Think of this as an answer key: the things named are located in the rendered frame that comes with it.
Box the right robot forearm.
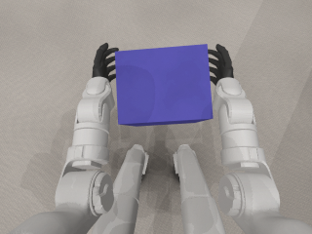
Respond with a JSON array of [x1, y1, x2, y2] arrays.
[[212, 77, 280, 208]]

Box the carton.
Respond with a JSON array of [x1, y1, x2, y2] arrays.
[[115, 44, 214, 127]]

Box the robot left upper arm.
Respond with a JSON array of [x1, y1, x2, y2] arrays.
[[7, 170, 114, 234]]

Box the robot right upper arm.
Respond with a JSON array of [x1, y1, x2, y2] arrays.
[[217, 172, 312, 234]]

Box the right robot thigh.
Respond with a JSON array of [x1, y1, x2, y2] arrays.
[[173, 149, 226, 234]]

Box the right robot hand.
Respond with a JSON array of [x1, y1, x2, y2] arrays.
[[208, 44, 234, 85]]

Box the left robot hand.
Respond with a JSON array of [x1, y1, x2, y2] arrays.
[[92, 43, 119, 83]]

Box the left robot shin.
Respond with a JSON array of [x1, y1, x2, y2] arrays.
[[126, 144, 145, 156]]

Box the left robot forearm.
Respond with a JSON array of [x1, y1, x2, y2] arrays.
[[55, 76, 115, 204]]

